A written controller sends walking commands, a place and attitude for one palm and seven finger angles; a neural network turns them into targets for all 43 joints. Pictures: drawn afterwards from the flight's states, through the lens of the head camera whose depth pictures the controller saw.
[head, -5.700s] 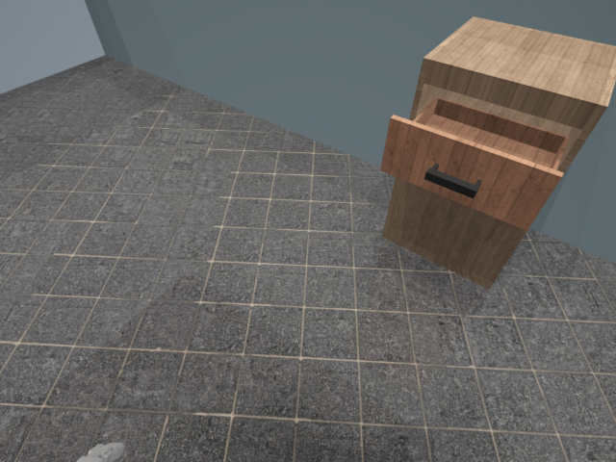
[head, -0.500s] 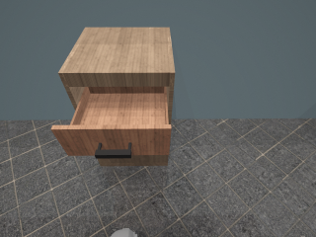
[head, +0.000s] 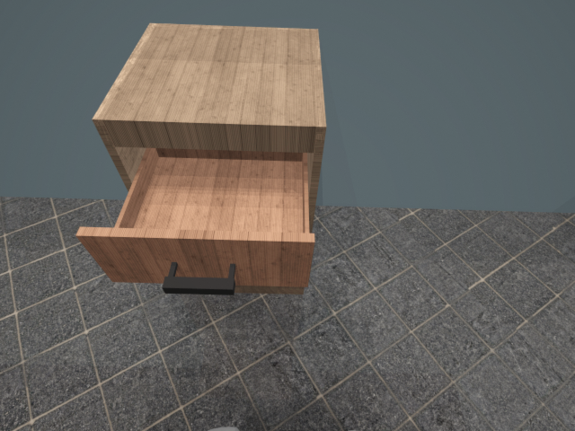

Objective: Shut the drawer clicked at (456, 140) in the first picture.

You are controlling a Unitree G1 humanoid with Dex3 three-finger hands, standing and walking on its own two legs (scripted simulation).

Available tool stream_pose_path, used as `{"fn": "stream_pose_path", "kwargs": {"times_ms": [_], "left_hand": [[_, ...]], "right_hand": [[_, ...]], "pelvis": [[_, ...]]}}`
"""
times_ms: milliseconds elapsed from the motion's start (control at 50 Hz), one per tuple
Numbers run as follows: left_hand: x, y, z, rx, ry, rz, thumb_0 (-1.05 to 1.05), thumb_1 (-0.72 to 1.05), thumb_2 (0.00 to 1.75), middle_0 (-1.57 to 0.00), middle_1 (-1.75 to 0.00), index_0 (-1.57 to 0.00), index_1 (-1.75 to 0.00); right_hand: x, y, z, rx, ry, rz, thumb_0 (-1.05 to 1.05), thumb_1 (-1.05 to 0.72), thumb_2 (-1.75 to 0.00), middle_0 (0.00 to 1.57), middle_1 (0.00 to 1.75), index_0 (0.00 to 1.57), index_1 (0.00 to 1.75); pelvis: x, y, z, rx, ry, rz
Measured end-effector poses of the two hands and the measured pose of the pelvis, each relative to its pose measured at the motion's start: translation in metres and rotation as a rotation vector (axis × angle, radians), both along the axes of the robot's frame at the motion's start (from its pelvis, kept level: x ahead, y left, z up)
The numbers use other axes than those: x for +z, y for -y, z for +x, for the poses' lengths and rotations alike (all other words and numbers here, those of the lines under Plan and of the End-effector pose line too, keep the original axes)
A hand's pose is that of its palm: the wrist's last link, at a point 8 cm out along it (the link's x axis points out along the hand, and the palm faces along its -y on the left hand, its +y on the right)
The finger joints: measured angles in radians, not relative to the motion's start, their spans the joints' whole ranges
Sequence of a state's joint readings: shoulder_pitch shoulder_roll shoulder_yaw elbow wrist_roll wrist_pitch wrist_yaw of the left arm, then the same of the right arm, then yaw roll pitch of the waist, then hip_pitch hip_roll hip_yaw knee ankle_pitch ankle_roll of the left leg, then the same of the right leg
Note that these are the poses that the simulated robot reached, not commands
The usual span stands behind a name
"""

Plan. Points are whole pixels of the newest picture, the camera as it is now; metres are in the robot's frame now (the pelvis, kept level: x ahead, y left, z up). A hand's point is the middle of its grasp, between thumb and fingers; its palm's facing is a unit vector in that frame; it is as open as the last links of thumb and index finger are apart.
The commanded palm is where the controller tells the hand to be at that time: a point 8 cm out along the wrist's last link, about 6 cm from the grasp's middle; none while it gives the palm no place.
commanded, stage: come to a stop and stand still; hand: left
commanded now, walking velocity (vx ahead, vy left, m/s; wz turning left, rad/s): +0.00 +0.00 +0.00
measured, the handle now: (201, 276) +0.39 +0.20 -0.14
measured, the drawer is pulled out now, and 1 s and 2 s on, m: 0.24 0.24 0.24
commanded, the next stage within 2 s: look again from close up in 0.76 s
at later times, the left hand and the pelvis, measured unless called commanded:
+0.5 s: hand out of the picture -0.01 +0.11 -0.17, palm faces +0.07 -0.97 -0.21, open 7.2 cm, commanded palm none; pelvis -0.02 -0.07 +0.01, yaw +1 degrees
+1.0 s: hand out of the picture -0.06 +0.10 -0.17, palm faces +0.06 -0.99 -0.16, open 7.4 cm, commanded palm none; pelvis -0.04 -0.05 +0.00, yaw +1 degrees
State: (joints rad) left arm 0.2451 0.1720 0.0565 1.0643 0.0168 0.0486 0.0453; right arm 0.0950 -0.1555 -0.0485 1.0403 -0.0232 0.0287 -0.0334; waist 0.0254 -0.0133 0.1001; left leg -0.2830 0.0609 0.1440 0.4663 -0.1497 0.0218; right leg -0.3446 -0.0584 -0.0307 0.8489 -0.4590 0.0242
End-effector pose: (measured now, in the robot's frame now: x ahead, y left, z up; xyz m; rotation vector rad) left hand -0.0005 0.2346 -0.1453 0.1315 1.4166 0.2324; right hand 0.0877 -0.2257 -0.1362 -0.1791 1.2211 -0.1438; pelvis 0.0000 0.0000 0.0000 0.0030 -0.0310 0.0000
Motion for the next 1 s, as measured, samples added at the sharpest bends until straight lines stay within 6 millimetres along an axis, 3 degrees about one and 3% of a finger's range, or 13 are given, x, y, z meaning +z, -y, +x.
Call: {"fn": "stream_pose_path", "kwargs": {"times_ms": [100, 200, 280, 460, 860, 1000], "left_hand": [[0.006, 0.016, 0.001, -0.030, 0.056, 0.065, 0.00, 0.91, 0.90, -0.20, -0.30, -0.20, -0.30], [0.019, 0.046, -0.003, -0.051, 0.058, 0.050, 0.00, 0.91, 0.90, -0.20, -0.30, -0.20, -0.30], [0.019, 0.066, 0.000, -0.065, 0.060, 0.019, 0.00, 0.91, 0.90, -0.20, -0.30, -0.20, -0.30], [0.006, 0.075, -0.009, -0.024, 0.056, -0.009, 0.01, 0.94, 0.90, -0.21, -0.30, -0.20, -0.30], [0.007, 0.098, -0.069, 0.012, -0.046, -0.071, 0.00, 0.91, 0.90, -0.20, -0.30, -0.20, -0.30], [0.000, 0.082, -0.068, -0.025, -0.011, -0.070, 0.00, 0.91, 0.90, -0.21, -0.30, -0.20, -0.30]], "right_hand": [[-0.020, 0.033, -0.026, -0.038, -0.022, 0.041, -0.01, -0.92, -0.90, 0.21, 0.30, 0.21, 0.30], [-0.019, 0.050, -0.060, -0.069, -0.085, 0.073, 0.00, -0.91, -0.90, 0.20, 0.30, 0.20, 0.30], [-0.015, 0.056, -0.087, -0.088, -0.138, 0.074, 0.00, -0.91, -0.90, 0.20, 0.30, 0.20, 0.30], [-0.010, 0.052, -0.134, -0.058, -0.258, 0.051, 0.00, -0.91, -0.90, 0.20, 0.30, 0.20, 0.30], [-0.007, 0.042, -0.150, -0.047, -0.242, 0.074, 0.00, -0.91, -0.90, 0.20, 0.30, 0.20, 0.30], [-0.012, 0.035, -0.145, -0.053, -0.181, 0.050, 0.00, -0.91, -0.90, 0.20, 0.30, 0.20, 0.30]], "pelvis": [[-0.009, 0.028, -0.008, -0.003, 0.002, 0.026], [0.001, 0.046, -0.011, -0.004, -0.002, 0.031], [0.006, 0.057, -0.013, -0.007, -0.018, 0.027], [0.004, 0.069, -0.023, 0.014, -0.018, 0.004], [0.008, 0.067, -0.035, 0.008, -0.012, 0.002], [0.000, 0.045, -0.040, 0.016, -0.019, -0.038]]}}
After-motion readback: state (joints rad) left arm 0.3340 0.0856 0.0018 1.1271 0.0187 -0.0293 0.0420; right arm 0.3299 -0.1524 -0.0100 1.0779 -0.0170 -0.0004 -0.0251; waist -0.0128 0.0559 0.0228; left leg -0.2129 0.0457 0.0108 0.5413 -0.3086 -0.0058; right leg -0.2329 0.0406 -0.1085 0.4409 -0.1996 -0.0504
